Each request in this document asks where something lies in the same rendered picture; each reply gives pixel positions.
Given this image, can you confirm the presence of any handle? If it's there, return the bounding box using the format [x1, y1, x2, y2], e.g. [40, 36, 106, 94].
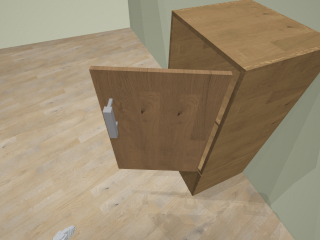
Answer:
[102, 98, 118, 138]

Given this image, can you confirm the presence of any cupboard door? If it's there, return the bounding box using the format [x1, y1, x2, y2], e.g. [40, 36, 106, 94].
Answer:
[89, 66, 233, 172]

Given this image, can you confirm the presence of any robot left hand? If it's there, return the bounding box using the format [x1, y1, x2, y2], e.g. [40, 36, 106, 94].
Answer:
[53, 225, 75, 240]

